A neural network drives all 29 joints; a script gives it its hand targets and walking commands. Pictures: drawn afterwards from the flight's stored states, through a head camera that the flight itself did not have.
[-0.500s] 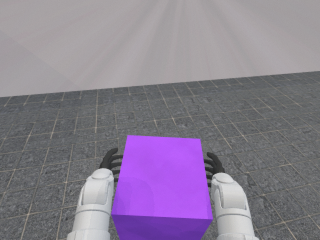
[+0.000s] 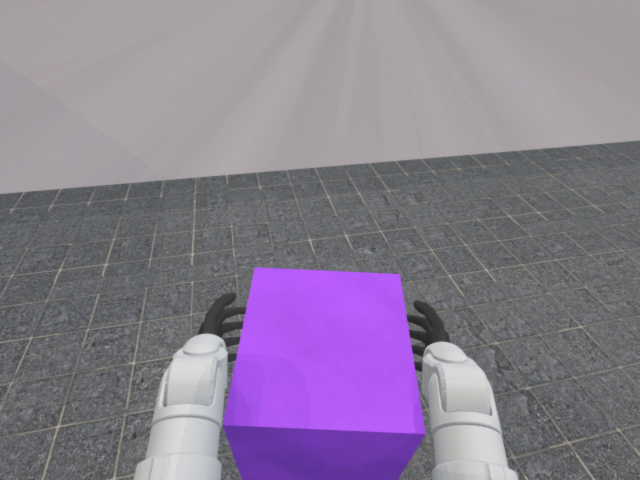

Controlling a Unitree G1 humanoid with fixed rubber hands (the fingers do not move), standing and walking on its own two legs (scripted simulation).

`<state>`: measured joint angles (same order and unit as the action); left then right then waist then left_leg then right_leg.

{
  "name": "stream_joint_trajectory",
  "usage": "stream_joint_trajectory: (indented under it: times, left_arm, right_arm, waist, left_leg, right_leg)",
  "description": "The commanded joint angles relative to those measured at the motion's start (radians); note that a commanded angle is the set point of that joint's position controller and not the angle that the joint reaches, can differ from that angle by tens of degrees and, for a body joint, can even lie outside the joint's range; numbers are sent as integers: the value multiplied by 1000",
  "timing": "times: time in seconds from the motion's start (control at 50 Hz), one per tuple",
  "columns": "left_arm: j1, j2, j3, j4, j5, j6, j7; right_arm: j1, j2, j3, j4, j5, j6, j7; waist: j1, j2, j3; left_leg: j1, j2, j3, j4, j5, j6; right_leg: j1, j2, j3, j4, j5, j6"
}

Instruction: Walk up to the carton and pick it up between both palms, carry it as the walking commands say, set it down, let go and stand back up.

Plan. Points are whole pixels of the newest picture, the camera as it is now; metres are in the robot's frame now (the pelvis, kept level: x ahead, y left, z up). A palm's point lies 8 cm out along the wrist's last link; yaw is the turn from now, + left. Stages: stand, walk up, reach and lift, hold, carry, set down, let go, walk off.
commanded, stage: hold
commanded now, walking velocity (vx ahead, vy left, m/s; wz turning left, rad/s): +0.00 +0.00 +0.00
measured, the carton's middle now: (321, 385) +0.29 +0.00 -0.02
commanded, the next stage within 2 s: carry in 0.82 s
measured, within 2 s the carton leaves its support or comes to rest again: neither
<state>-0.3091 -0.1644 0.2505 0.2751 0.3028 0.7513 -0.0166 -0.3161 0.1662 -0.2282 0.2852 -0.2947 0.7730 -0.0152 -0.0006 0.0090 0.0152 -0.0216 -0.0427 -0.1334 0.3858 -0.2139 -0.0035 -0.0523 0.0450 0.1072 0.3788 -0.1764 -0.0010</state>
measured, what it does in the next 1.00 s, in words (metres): stands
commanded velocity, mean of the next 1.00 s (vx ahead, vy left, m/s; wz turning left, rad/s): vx -0.06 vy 0.00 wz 0.13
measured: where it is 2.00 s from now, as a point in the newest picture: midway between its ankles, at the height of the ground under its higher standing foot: outside the picture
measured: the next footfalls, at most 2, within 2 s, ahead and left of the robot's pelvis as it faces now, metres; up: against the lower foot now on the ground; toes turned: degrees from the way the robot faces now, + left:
right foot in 1.66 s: -0.19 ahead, -0.12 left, +0.00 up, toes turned +5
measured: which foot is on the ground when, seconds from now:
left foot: down 0.00-1.00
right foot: down 0.00-1.00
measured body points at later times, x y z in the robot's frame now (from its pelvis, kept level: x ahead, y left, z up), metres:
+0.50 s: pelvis +0.00 +0.00 +0.00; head -0.05 +0.00 +0.45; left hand +0.30 +0.15 +0.05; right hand +0.30 -0.14 +0.05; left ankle +0.01 +0.13 -0.74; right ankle +0.03 -0.12 -0.74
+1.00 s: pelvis -0.02 +0.01 -0.02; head -0.03 +0.01 +0.43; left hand +0.30 +0.15 +0.05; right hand +0.29 -0.14 +0.05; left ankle +0.01 +0.13 -0.74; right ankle +0.03 -0.12 -0.74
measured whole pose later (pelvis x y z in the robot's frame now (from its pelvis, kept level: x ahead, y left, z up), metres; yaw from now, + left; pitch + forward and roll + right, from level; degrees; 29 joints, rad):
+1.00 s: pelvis -0.02 +0.01 -0.02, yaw +0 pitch +1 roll +1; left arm -0.26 -0.15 0.17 0.01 0.19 0.82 0.04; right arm -0.26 0.15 -0.15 0.02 -0.21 0.83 -0.05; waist 0.00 -0.01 -0.06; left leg -0.35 -0.06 -0.09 0.61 -0.27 0.00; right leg -0.40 0.03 0.08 0.62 -0.21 0.01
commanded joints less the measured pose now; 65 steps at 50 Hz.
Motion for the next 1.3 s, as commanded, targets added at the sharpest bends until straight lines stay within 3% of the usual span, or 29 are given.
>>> stream_joint_trajectory:
  times: [0.0,0.26,0.78,0.8,0.82,0.86,0.92,0.96,1.0,1.04,1.06,1.08,1.1,1.12,1.16,1.22,1.24,1.26,1.28]
  left_arm:
    - [-441,-913,-502,0,-253,-17,-231]
    - [-409,-909,-522,-33,-261,-15,-226]
    - [-438,-916,-513,-10,-257,-18,-226]
    - [-451,-929,-586,-17,-283,-19,-226]
    - [-451,-936,-585,-28,-289,-15,-221]
    - [-411,-938,-626,-76,-322,0,-210]
    - [-395,-949,-721,-237,-394,38,-181]
    - [-364,-922,-753,-331,-417,76,-159]
    - [-342,-897,-778,-425,-439,118,-139]
    - [-308,-886,-802,-520,-453,157,-113]
    - [-280,-884,-811,-567,-465,180,-98]
    - [-243,-872,-810,-596,-471,204,-81]
    - [-195,-856,-805,-619,-474,229,-64]
    - [-134,-853,-799,-633,-468,251,-45]
    - [-105,-857,-801,-731,-478,285,-16]
    - [-56,-814,-810,-823,-488,350,31]
    - [-24,-786,-804,-820,-482,371,42]
    - [3,-757,-798,-819,-477,386,48]
    - [-40,-742,-819,-876,-493,401,52]
  right_arm:
    - [-475,931,514,-37,274,-35,245]
    - [-443,924,533,-71,279,-33,243]
    - [-470,918,520,-54,271,-36,253]
    - [-493,922,573,-67,274,-45,252]
    - [-481,926,587,-78,285,-40,249]
    - [-444,921,622,-130,313,-28,238]
    - [-417,922,706,-279,379,14,214]
    - [-373,907,741,-352,408,54,193]
    - [-345,899,769,-427,432,97,167]
    - [-311,893,804,-521,458,140,141]
    - [-293,892,820,-576,476,164,124]
    - [-268,885,831,-626,488,190,108]
    - [-239,874,840,-670,498,217,92]
    - [-225,853,850,-704,509,243,80]
    - [-221,866,873,-784,550,278,60]
    - [-126,829,861,-848,567,346,30]
    - [-86,799,839,-841,551,368,22]
    - [-50,765,819,-831,532,384,18]
    - [-28,739,793,-822,515,392,10]
  waist:
    - [0,-5,-184]
    - [-2,-4,-197]
    - [-6,0,-183]
    - [7,-39,-121]
    - [-1,-37,-176]
    - [4,-23,-268]
    - [-1,-1,-368]
    - [-11,44,-406]
    - [-16,89,-404]
    - [-10,74,-405]
    - [-6,32,-415]
    - [-3,-74,-431]
    - [8,-215,-446]
    - [14,-275,-456]
    - [4,-181,-405]
    - [-16,-168,-410]
    - [-13,-109,-404]
    - [-13,-9,-386]
    - [-21,288,-345]
  left_leg:
    - [-63,-36,45,-80,89,2]
    - [-61,-36,40,-78,123,0]
    - [-75,-31,37,-73,76,1]
    - [-204,115,11,25,-69,11]
    - [-163,126,-10,47,-7,15]
    - [-175,141,-2,120,150,17]
    - [-200,166,-29,197,331,50]
    - [-222,199,-77,205,436,87]
    - [-285,224,-121,193,479,121]
    - [-331,208,-113,206,420,110]
    - [-370,173,-77,241,348,86]
    - [-422,110,-6,330,209,51]
    - [-485,12,95,480,-53,11]
    - [-477,-13,155,574,-377,2]
    - [-435,39,170,515,-340,6]
    - [-304,25,212,202,-136,19]
    - [-246,39,181,86,-65,21]
    - [-164,124,71,37,18,47]
    - [-173,416,-288,-17,364,153]
  right_leg:
    - [92,27,-31,-51,110,9]
    - [100,29,-26,-48,152,10]
    - [77,31,-25,-44,90,2]
    - [-199,-168,55,-44,-29,-26]
    - [-225,-171,79,-19,3,-35]
    - [-213,-179,56,71,161,-33]
    - [-225,-173,29,233,343,-31]
    - [-256,-151,2,327,322,-20]
    - [-265,-118,-37,360,189,-12]
    - [-246,-120,-41,302,151,-21]
    - [-204,-146,-16,249,216,-37]
    - [-158,-223,63,187,343,-72]
    - [-121,-339,174,104,503,-140]
    - [-156,-415,215,49,540,-193]
    - [-217,-391,129,45,454,-178]
    - [-245,-318,-1,130,349,-100]
    - [-292,-281,-41,199,244,-64]
    - [-422,-236,-76,288,82,-21]
    - [-612,-121,-183,495,-316,43]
